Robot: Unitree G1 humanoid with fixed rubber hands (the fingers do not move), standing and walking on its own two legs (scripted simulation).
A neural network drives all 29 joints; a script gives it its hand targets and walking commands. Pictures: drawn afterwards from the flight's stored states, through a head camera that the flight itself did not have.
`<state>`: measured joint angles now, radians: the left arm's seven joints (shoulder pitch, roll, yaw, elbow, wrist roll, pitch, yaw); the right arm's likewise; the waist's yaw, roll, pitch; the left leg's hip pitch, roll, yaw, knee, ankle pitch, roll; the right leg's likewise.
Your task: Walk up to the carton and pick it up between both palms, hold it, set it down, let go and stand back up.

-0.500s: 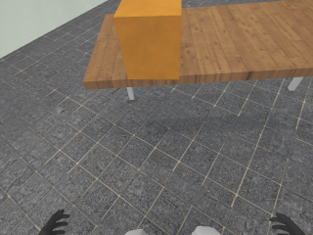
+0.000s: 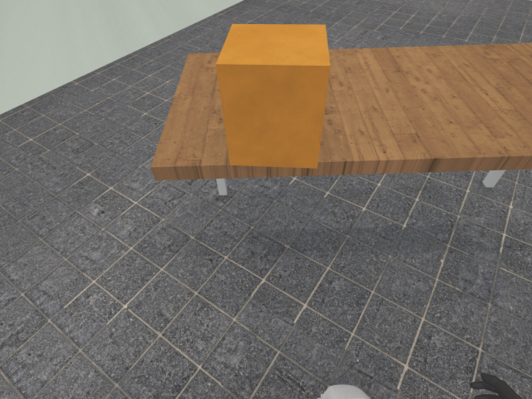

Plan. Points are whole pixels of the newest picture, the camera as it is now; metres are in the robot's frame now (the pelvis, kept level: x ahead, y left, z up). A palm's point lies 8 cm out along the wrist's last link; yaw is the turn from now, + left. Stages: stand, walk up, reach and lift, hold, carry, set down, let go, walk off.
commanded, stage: walk up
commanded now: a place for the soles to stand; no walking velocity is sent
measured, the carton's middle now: (275, 97) +0.71 -0.01 +0.08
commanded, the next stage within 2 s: none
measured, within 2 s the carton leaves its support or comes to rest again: neither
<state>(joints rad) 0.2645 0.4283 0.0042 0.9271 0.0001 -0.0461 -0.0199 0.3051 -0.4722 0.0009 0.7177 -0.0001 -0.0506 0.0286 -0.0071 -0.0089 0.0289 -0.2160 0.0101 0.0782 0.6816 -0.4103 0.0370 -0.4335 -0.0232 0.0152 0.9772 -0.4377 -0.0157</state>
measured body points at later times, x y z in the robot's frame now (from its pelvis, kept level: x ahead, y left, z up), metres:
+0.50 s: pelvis +0.14 -0.01 +0.00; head +0.14 -0.02 +0.45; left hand +0.17 +0.32 -0.09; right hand +0.25 -0.32 -0.10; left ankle +0.20 +0.10 -0.69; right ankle +0.15 -0.14 -0.72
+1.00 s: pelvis +0.25 +0.02 +0.00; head +0.27 +0.02 +0.45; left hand +0.33 +0.34 -0.10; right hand +0.33 -0.30 -0.09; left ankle +0.25 +0.12 -0.72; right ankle +0.30 -0.10 -0.71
